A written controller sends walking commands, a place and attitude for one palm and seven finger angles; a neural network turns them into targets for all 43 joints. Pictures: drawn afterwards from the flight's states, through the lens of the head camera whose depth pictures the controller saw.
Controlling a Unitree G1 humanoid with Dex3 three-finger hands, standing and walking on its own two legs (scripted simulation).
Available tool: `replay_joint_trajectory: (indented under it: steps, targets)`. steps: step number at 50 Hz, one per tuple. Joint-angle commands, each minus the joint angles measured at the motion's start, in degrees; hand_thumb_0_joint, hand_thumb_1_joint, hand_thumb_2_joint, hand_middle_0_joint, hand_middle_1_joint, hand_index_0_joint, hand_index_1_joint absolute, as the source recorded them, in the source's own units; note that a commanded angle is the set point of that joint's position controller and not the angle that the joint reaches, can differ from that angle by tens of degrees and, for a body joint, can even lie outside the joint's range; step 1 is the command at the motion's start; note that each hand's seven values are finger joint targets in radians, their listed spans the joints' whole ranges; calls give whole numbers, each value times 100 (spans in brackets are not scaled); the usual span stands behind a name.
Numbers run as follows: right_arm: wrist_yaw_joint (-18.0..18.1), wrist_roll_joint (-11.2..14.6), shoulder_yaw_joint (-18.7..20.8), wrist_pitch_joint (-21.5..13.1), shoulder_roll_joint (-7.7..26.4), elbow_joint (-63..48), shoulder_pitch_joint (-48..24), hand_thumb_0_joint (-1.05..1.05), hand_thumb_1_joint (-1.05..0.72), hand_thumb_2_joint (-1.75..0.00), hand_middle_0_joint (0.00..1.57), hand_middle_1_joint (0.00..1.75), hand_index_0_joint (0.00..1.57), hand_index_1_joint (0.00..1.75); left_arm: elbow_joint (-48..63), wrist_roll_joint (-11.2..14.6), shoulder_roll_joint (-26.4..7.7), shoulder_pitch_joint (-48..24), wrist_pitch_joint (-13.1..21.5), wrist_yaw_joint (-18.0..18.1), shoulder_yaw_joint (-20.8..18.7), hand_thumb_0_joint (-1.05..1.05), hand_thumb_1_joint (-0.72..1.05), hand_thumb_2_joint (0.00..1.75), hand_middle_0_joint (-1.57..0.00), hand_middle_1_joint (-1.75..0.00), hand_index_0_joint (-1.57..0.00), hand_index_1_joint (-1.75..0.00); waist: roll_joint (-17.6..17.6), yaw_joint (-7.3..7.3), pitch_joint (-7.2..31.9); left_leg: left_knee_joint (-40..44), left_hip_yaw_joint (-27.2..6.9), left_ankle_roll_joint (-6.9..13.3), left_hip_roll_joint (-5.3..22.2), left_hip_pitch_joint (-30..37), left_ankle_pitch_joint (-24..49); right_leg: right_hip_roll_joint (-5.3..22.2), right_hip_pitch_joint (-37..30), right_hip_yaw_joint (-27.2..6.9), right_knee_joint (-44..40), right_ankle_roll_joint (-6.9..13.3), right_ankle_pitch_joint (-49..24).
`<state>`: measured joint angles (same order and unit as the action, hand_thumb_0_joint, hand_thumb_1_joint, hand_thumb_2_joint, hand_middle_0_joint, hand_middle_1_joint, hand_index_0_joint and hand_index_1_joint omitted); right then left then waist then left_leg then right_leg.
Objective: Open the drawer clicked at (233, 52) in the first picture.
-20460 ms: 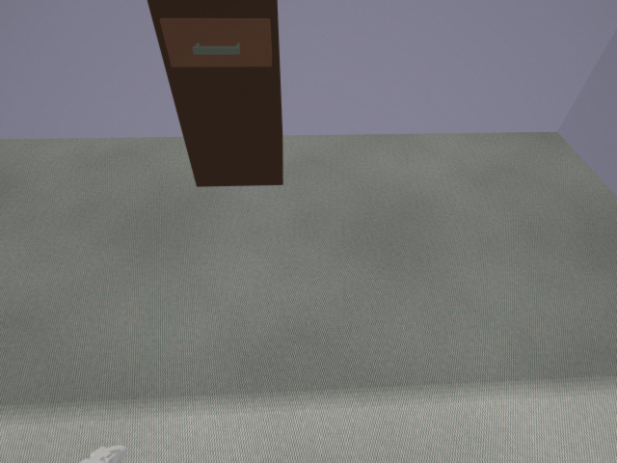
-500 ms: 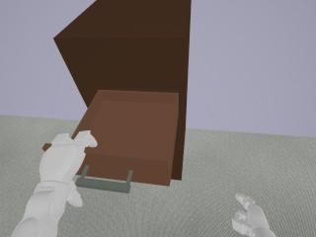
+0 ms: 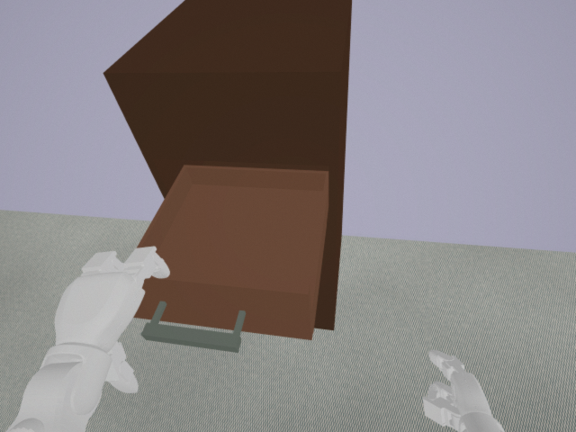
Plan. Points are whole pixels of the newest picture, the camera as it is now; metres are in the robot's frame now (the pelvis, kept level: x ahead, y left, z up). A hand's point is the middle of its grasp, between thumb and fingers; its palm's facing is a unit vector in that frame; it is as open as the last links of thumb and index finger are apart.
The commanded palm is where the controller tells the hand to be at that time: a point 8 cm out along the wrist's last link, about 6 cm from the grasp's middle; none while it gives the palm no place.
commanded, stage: draw the hand back to the body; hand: left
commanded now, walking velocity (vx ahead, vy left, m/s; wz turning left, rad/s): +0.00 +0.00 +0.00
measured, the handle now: (195, 324) +0.29 +0.23 -0.08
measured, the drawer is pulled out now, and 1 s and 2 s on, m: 0.30 0.30 0.30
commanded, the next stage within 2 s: step back with the hand held close in 1.16 s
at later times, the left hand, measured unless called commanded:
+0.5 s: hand (118, 291) +0.22 +0.22 +0.15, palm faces +0.37 -0.86 -0.36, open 12.6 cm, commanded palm +0.16 +0.26 +0.16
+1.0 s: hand (95, 298) +0.20 +0.24 +0.16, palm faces +0.42 -0.81 -0.42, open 8.3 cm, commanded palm +0.15 +0.28 +0.18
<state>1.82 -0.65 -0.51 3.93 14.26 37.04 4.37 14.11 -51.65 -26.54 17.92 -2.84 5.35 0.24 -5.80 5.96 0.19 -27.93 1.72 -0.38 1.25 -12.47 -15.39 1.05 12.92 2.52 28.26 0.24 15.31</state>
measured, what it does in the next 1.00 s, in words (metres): stands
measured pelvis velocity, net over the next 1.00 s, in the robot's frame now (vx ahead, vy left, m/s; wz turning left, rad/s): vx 0.02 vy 0.00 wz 0.01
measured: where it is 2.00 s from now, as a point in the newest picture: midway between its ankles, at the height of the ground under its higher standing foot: outside the picture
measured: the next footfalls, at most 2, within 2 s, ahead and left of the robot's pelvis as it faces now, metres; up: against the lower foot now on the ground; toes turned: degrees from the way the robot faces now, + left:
none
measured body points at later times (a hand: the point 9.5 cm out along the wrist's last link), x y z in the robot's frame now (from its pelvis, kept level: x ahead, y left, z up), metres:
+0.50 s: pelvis +0.01 +0.00 +0.01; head +0.00 -0.01 +0.45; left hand +0.19 +0.27 +0.17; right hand +0.20 -0.21 -0.08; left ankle -0.01 +0.12 -0.74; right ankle +0.00 -0.12 -0.74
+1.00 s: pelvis +0.02 +0.00 +0.00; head +0.01 -0.03 +0.45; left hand +0.17 +0.28 +0.19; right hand +0.23 -0.22 -0.07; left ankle -0.01 +0.12 -0.74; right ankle +0.00 -0.12 -0.74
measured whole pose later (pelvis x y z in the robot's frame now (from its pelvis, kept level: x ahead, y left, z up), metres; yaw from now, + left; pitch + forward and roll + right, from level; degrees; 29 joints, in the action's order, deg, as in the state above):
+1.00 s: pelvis +0.02 +0.00 +0.00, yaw +0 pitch -3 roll +0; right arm 4.5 -0.1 -0.2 -9.8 11.9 36.8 9.1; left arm 27.3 2.4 -18.0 31.1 6.6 6.5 -16.7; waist -4.3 3.8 -0.9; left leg -24.2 1.2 -1.0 2.0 -5.5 -15.8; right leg 0.1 5.1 3.2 23.1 0.5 15.0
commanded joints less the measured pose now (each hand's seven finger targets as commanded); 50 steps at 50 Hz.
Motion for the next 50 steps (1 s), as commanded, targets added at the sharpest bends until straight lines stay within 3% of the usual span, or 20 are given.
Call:
replay_joint_trajectory:
  steps: [1, 2, 5, 6, 7, 8, 9, 10, 11, 12, 16, 17, 18, 20, 27, 31, 34, 38, 47, 50]
  targets:
    - [77, -44, 157, -305, 535, -970, -904, 0, -90, -90, 20, 30, 20, 30, 1237, -74, -1396, -658, 334, 296, -1130, 0, -50, 30, -30, -120, -30, -120, 543, 65, 860, 277, -11, 161, -194, 280, 1271, -124, -314, -129, -432, 66, -1164]
    - [81, -21, 152, -308, 561, -995, -997, 0, -90, -90, 20, 30, 20, 30, 1278, -53, -1585, -505, 348, 338, -1386, 0, -50, 30, -30, -120, -30, -120, 389, 117, 872, 271, -40, 133, -180, 285, 1266, -136, -374, -240, -468, 100, -1175]
    - [48, -6, 180, -295, 511, -1005, -911, 0, -90, -90, 20, 30, 20, 30, 1422, 7, -1407, -296, 422, 445, -1386, 0, -50, 30, -30, -120, -30, -120, 326, 123, 932, 242, 2, 113, -187, 302, 1434, -107, -365, -174, -398, 94, -1299]
    - [44, 3, 192, -309, 520, -1036, -904, 0, -90, -90, 20, 30, 20, 30, 1535, 59, -1368, -231, 424, 466, -1375, 0, -50, 30, -30, -120, -30, -120, 158, 137, 1040, 230, 7, 112, -176, 375, 1512, -90, -394, -172, -375, 90, -1397]
    - [35, 34, 185, -330, 518, -1042, -1002, 0, -90, -90, 20, 30, 20, 30, 1469, 143, -1377, -61, 374, 460, -1461, 0, -50, 30, -30, -120, -30, -120, 180, 97, 908, 212, -17, 92, -163, 354, 1459, -123, -342, -237, -431, 104, -1355]
    - [18, 24, 162, -328, 498, -1035, -915, 0, -90, -90, 20, 30, 20, 30, 1465, 175, -1206, -79, 365, 424, -1268, 0, -50, 30, -30, -120, -30, -120, 139, 73, 892, 235, 15, 109, -163, 324, 1383, -81, -299, -139, -410, 77, -1233]
    - [151, 116, 158, -674, 153, -1292, -390, 0, -90, -90, 20, 30, 20, 30, 1270, 4283, 761, -337, 561, 266, -1014, 0, -47, 32, -30, -118, -30, -118, 846, -562, 337, 315, 48, 278, 100, 926, 965, -223, -383, 81, -577, 68, -1038]
    - [240, 89, 123, -922, 359, -1230, -456, 0, -90, -90, 20, 30, 20, 30, 1304, 4560, 180, -147, 735, 240, -1291, 0, -43, 33, -29, -115, -29, -115, 944, -413, 427, 423, 26, 260, 130, 913, 734, -197, -451, 46, -607, 30, -752]
    - [292, 90, 86, -1040, 323, -1201, -535, 0, -90, -90, 20, 30, 20, 30, 1288, 4580, 123, -72, 801, 258, -1343, 0, -40, 34, -29, -113, -29, -113, 647, -373, 240, 490, 43, 242, 85, 874, 525, -195, -371, 25, -690, 31, -507]
    - [394, 63, 38, -1101, 358, -1198, -530, 0, -90, -90, 20, 30, 20, 30, 1543, 4953, -58, 11, 918, 268, -1633, 0, -36, 36, -29, -111, -29, -111, 1014, -308, 246, 599, -26, 221, 87, 852, 530, -165, -451, 63, -835, 2, -412]
    - [506, -43, -4, -1516, 335, -1112, -345, 0, -90, -90, 20, 30, 20, 30, 2299, 5162, -167, -244, 1194, 372, -1801, 0, -22, 42, -28, -102, -28, -102, 230, -235, 451, 746, 40, 157, 42, 990, 928, -46, -706, 48, -876, 29, -718]
    - [499, -57, -6, -1579, 354, -1029, -325, 0, -90, -90, 20, 30, 20, 30, 2257, 5189, -264, -127, 1200, 389, -1925, 0, -18, 43, -28, -100, -28, -100, -20, -224, 260, 743, 70, 135, 27, 929, 946, -43, -678, 5, -973, 47, -748]
    - [475, -57, -27, -1629, 317, -1013, -267, 0, -90, -90, 20, 30, 20, 30, 2312, 5211, -141, -55, 1221, 381, -1857, 0, -15, 45, -27, -98, -27, -98, -172, -233, 178, 808, 38, 99, 37, 853, 973, -25, -721, 41, -942, 65, -755]
    - [432, -65, -19, -1700, 306, -969, -212, 0, -90, -90, 20, 30, 20, 30, 2288, 5248, -80, 151, 1230, 359, -1903, 0, -8, 48, -27, -93, -27, -93, -291, -212, 102, 807, 41, 77, 39, 807, 1218, -30, -801, 43, -929, 90, -1015]
    - [295, -35, 129, -1728, 355, -946, -220, 0, -90, -90, 20, 30, 20, 30, 2110, 5352, 107, 727, 1231, 171, -1951, 0, 17, 58, -25, -77, -25, -77, 315, -217, 133, 728, 93, 78, 93, 817, 1749, -68, -875, 60, -929, 42, -1599]
    - [286, -7, 194, -1693, 375, -980, -197, 0, -90, -90, 20, 30, 20, 30, 2313, 5378, -14, 859, 1285, 167, -2125, 0, 31, 64, -24, -68, -24, -68, 554, -215, 465, 670, 121, 122, 93, 891, 1781, -29, -958, 46, -851, 10, -1717]
    - [285, 13, 195, -1716, 354, -994, -191, 0, -90, -90, 20, 30, 20, 30, 2568, 5374, -70, 923, 1326, 194, -2178, 0, 41, 69, -24, -62, -24, -62, 186, -217, 588, 644, 115, 99, 79, 918, 1840, -3, -957, 48, -808, 25, -1726]
    - [312, 26, 206, -1741, 330, -971, -188, 0, -90, -90, 20, 30, 20, 30, 2669, 5379, -161, 947, 1330, 239, -2288, 0, 55, 75, -22, -52, -22, -52, 173, -242, 541, 608, 115, 94, 85, 926, 1792, 12, -868, 55, -821, 18, -1704]
    - [316, 67, 220, -1685, 323, -945, -225, 0, -90, -90, 20, 30, 20, 30, 2316, 5396, 14, 1040, 1256, 204, -2225, 0, 87, 88, -20, -32, -20, -32, 363, -263, 134, 607, 103, 99, 114, 775, 1641, 14, -633, 59, -857, 7, -1570]
    - [318, 69, 215, -1661, 321, -985, -215, 0, -90, -90, 20, 30, 20, 30, 2346, 5411, -19, 1011, 1273, 203, -2240, 0, 90, 90, -20, -30, -20, -30, 538, -255, 256, 602, 87, 133, 111, 805, 1543, 34, -651, 53, -822, -12, -1505]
